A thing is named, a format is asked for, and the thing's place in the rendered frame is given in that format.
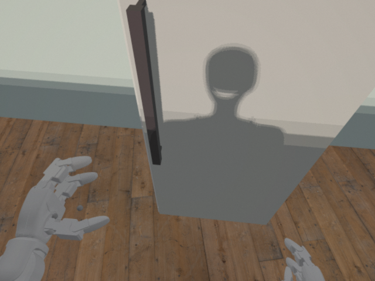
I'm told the fridge door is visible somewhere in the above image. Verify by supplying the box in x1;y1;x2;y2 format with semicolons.
120;0;375;225

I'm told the left robot forearm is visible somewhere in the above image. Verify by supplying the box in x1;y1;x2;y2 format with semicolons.
0;237;49;281

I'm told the handle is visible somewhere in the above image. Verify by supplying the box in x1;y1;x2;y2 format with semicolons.
126;0;162;165

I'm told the robot right hand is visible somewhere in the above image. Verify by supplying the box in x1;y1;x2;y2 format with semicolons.
282;238;325;281

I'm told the robot left hand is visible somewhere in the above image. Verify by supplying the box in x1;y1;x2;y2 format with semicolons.
15;156;110;244

